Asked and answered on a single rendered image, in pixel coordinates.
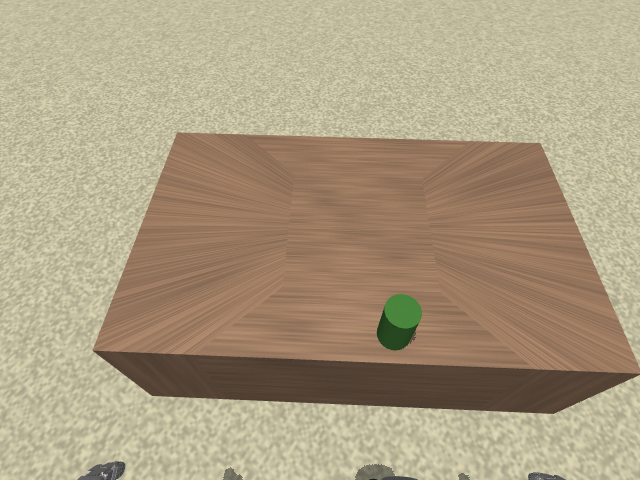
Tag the left robot hand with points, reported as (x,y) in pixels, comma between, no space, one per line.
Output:
(109,471)

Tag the can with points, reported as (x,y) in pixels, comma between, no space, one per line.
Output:
(399,320)

